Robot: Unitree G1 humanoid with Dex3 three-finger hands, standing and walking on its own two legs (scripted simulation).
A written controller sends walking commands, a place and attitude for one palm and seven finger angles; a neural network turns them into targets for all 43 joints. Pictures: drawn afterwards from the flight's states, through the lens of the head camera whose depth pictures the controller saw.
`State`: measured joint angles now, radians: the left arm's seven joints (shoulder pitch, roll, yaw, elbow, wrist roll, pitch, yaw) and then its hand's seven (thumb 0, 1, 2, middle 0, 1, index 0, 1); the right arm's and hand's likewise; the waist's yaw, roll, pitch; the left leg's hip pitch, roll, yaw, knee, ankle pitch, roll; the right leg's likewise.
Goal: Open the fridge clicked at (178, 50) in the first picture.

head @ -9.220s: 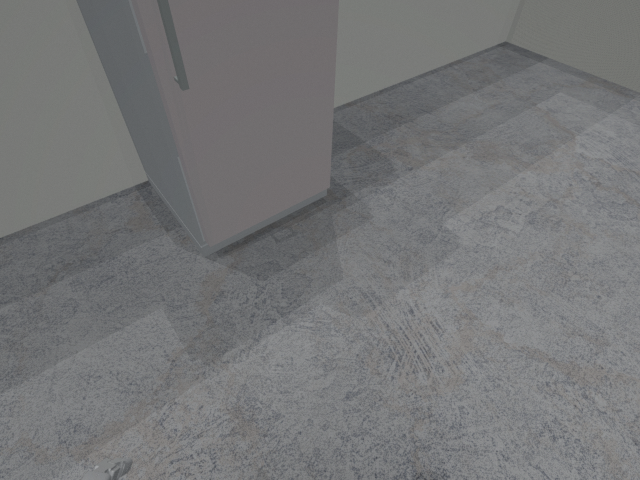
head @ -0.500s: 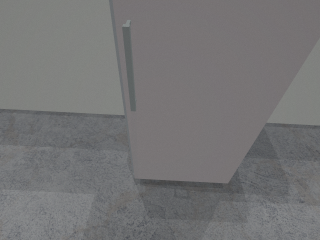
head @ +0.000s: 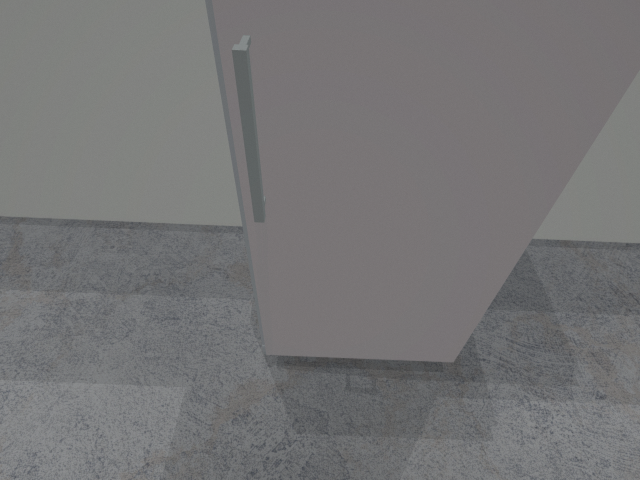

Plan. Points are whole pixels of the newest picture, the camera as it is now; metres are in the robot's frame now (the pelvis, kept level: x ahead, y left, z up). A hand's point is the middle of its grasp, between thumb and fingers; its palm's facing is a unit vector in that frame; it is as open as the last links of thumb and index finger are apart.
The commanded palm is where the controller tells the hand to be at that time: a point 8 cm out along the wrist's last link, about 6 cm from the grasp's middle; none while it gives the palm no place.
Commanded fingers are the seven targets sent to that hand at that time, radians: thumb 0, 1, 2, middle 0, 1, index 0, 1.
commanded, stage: look again from close up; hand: left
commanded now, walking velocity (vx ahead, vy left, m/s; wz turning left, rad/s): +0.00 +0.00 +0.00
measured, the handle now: (253, 141) +0.57 +0.15 +0.13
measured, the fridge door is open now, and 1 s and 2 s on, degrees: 0 0 0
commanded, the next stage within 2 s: none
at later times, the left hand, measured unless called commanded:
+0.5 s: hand out of the picture +0.00 +0.15 -0.18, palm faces +0.02 -0.98 -0.18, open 7.4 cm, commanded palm none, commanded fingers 0.00 0.90 0.90 -0.20 -0.30 -0.20 -0.30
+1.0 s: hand out of the picture +0.01 +0.15 -0.17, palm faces +0.01 -0.98 -0.18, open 7.4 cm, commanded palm none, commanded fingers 0.00 0.90 0.90 -0.20 -0.30 -0.20 -0.30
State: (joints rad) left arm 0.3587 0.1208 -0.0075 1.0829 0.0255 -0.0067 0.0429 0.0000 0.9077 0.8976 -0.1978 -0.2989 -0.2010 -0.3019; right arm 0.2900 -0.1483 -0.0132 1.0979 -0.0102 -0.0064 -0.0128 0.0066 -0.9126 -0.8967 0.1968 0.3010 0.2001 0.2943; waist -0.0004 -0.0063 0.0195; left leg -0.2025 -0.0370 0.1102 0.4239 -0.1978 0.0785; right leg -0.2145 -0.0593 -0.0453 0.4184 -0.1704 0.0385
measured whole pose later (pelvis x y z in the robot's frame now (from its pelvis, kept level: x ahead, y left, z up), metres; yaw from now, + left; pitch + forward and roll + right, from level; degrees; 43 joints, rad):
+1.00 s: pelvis +0.02 -0.01 +0.00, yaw -1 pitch -2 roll +0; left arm 0.33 0.13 -0.01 1.10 0.02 -0.01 0.04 0.00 0.91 0.90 -0.20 -0.30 -0.20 -0.30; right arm 0.29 -0.15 -0.01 1.13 -0.01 -0.01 -0.02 0.00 -0.91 -0.90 0.20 0.30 0.20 0.29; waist 0.00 0.00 0.03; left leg -0.16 -0.02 0.11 0.39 -0.21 0.06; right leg -0.18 -0.04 -0.04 0.40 -0.19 0.02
